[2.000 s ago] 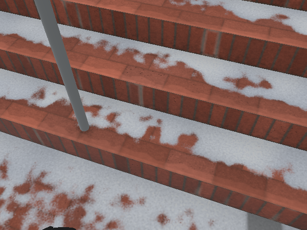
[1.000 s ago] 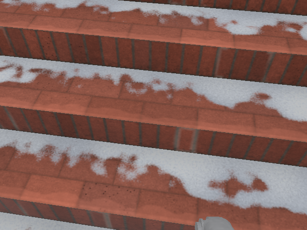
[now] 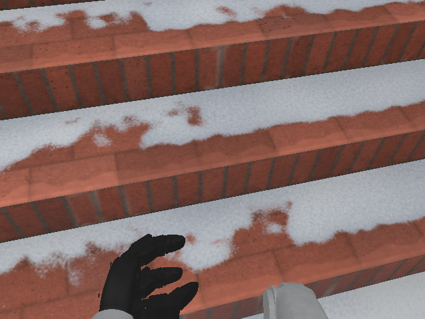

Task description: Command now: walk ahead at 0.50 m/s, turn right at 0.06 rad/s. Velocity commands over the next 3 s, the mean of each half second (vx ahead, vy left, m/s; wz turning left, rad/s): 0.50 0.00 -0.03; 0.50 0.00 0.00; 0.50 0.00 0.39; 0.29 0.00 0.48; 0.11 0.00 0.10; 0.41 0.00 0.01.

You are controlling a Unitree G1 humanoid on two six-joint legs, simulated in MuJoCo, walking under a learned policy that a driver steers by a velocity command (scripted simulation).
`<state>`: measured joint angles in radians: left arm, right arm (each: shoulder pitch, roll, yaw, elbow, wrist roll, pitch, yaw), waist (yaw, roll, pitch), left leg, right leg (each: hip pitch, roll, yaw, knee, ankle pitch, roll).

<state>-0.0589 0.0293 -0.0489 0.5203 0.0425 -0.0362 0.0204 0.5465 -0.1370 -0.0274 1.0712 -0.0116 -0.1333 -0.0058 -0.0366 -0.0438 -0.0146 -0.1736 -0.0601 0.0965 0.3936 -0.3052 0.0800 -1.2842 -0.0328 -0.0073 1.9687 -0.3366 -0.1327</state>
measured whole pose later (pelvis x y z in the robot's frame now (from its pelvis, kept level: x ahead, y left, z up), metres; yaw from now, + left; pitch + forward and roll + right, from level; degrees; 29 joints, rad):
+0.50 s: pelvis +0.28 -0.01 +0.15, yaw +1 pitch +4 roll +0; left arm 0.52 0.15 0.04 1.08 0.03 -0.12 -0.01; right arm -0.02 -0.03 0.04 0.53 -0.03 -0.04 -0.03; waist 0.03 0.02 -0.04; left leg -1.29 0.02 -0.02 1.98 -0.30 0.12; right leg -0.20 0.02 -0.12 0.43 -0.30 -0.05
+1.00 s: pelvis +0.56 +0.03 +0.30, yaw +1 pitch +4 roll +0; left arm 0.02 0.03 -0.02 0.56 0.04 -0.03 0.02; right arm 0.53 -0.14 -0.04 1.05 -0.03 -0.12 -0.01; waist -0.04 -0.02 -0.05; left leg -0.16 -0.03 0.11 0.44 -0.35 0.07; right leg -1.30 -0.05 -0.04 2.00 -0.29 -0.12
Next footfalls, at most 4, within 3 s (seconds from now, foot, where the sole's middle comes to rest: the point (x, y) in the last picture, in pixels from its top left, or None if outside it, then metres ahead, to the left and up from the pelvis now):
0.14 right None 0.27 -0.10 -0.63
0.64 left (167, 259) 0.52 0.11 -0.48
1.16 right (235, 121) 0.86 -0.07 -0.33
1.66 left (140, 24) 1.09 0.19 -0.18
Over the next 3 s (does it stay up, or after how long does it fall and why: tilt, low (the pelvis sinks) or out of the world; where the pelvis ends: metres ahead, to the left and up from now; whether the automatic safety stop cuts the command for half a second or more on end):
stays up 1.40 0.37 0.73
